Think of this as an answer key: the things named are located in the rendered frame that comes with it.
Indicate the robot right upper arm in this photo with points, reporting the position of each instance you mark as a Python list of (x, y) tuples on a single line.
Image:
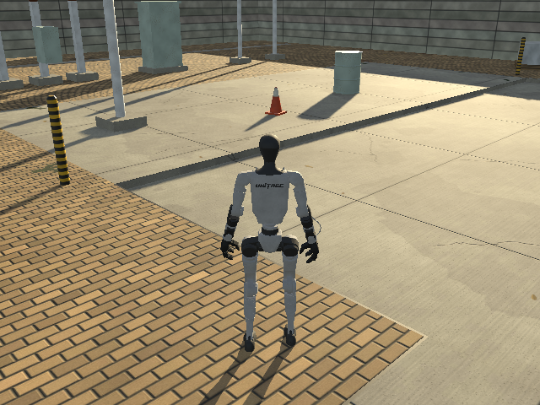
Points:
[(296, 179)]

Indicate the right robot foot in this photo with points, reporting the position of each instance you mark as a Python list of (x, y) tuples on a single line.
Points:
[(290, 338)]

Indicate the robot foot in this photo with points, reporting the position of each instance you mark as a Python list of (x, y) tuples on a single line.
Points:
[(290, 338), (250, 344)]

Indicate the robot left forearm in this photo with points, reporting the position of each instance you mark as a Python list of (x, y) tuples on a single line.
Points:
[(230, 226)]

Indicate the left robot hand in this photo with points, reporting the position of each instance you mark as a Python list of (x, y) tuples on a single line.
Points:
[(225, 248)]

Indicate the left robot foot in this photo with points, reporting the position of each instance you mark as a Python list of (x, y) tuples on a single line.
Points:
[(250, 344)]

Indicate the right robot hand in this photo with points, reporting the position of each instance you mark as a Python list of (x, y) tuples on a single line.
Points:
[(313, 249)]

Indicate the robot right forearm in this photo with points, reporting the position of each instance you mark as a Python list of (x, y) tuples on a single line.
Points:
[(308, 227)]

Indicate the robot left upper arm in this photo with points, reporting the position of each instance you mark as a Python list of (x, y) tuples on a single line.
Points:
[(242, 180)]

